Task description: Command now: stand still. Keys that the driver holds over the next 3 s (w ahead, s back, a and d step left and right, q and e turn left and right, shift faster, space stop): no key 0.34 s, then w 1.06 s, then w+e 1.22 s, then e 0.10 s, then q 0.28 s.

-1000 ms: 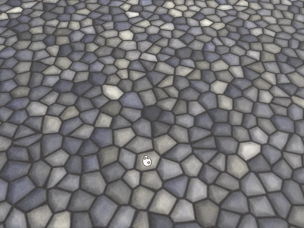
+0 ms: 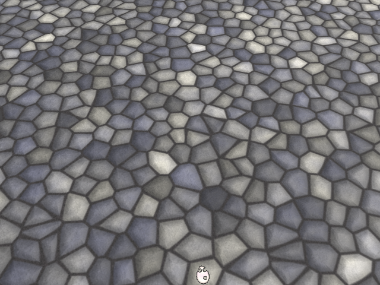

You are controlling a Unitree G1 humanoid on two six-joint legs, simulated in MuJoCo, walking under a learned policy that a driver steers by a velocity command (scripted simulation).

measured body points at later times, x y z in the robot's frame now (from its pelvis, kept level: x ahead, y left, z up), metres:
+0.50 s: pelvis +0.01 +0.00 +0.00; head +0.00 +0.01 +0.45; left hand -0.01 +0.26 -0.15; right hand +0.06 -0.25 -0.15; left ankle +0.00 +0.11 -0.70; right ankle -0.05 -0.10 -0.74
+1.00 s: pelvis +0.19 +0.07 +0.01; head +0.20 +0.08 +0.46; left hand +0.36 +0.31 -0.11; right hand +0.12 -0.17 -0.14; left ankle +0.08 +0.15 -0.74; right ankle +0.37 -0.10 -0.67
